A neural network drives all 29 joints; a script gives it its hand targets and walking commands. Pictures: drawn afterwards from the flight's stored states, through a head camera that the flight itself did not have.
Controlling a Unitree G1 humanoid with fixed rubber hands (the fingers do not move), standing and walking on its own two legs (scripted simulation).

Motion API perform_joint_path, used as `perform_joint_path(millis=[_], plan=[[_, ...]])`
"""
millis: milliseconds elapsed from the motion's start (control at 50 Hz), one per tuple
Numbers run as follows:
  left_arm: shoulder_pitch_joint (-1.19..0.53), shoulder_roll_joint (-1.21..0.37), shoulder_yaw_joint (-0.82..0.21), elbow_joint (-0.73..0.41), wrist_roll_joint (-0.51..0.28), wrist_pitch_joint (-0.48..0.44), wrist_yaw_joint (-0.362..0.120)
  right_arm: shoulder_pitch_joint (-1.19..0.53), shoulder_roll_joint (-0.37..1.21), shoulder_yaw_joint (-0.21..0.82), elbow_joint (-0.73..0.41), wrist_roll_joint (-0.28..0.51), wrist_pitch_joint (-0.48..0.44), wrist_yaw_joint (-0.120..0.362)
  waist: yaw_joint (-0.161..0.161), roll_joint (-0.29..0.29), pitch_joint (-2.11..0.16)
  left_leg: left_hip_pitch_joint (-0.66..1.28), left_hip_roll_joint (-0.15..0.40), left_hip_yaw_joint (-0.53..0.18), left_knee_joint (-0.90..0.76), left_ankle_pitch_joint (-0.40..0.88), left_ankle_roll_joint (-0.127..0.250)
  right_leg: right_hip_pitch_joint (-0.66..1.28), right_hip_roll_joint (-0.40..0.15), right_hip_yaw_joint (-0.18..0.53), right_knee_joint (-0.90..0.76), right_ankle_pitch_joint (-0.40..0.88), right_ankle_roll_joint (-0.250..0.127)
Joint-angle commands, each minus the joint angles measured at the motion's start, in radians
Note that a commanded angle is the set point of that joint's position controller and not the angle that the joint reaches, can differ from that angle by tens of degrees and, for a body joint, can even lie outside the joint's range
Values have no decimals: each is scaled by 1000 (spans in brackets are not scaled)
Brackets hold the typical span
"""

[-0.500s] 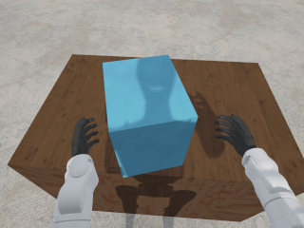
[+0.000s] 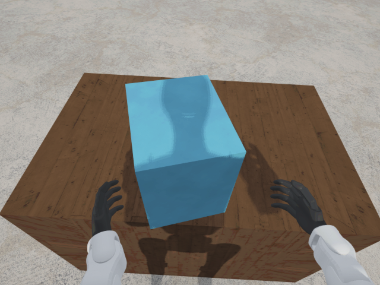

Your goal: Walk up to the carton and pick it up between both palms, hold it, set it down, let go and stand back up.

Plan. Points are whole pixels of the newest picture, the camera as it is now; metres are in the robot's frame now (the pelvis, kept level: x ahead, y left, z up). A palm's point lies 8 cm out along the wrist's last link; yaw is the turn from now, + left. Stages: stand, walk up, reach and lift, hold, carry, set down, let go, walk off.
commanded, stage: set down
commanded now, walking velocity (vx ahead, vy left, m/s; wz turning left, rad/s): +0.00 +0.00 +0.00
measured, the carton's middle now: (178, 152) +0.43 +0.08 +0.00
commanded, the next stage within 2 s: let go in 1.80 s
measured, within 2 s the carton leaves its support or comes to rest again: neither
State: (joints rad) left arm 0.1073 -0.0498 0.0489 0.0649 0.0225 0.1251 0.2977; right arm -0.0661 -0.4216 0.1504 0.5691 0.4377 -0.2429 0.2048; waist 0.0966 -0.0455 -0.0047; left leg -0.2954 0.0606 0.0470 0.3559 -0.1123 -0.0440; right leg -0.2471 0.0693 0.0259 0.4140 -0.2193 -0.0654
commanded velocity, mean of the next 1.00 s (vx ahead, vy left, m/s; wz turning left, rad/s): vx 0.00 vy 0.00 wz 0.00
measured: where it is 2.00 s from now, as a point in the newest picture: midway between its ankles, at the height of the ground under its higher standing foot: outside the picture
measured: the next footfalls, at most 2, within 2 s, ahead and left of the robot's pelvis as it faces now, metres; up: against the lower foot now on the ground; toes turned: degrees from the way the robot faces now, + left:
none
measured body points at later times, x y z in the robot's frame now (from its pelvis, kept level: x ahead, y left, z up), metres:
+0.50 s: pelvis +0.01 +0.00 -0.01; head +0.03 +0.01 +0.44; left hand +0.21 +0.19 -0.03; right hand +0.24 -0.24 -0.04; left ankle +0.04 +0.15 -0.74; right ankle -0.01 -0.08 -0.74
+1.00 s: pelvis +0.03 +0.02 +0.00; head +0.04 +0.04 +0.45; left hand +0.19 +0.22 -0.06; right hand +0.22 -0.22 -0.05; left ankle +0.04 +0.15 -0.74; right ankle -0.01 -0.08 -0.74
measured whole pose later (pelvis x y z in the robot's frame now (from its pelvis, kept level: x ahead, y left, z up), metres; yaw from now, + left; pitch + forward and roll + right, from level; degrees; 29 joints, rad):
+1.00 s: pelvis +0.03 +0.02 +0.00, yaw +0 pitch +1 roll +0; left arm 0.32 0.04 0.02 0.37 0.03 -0.13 0.20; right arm 0.16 -0.35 0.15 0.79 0.35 -0.44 0.22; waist 0.05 -0.06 0.00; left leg -0.21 0.03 0.04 0.38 -0.18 -0.02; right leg -0.14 0.04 0.04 0.39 -0.26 -0.04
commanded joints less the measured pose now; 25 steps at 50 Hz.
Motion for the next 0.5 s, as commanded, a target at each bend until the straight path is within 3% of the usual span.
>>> perform_joint_path(millis=[0,120,260,480], plan=[[-130,-22,-47,-184,22,-94,-2,-159,-228,-100,-78,13,-103,19,-26,-26,-281,261,-35,-10,32,173,45,-30,-27,47,-73,179,-16],[-38,-44,-45,-141,48,-161,-3,-87,-229,-72,-10,28,-187,42,-26,-62,-249,236,-39,-11,51,178,48,-24,-26,44,-57,195,-17],[-23,-29,-42,-94,46,-253,9,-61,-230,-47,17,57,-268,54,-15,-77,-231,150,-50,0,75,95,49,-19,-46,74,-27,157,-3],[36,1,-25,36,33,-333,-22,26,-216,-6,86,72,-323,48,-22,-103,-184,93,-68,4,89,32,43,6,-74,113,-18,167,29]])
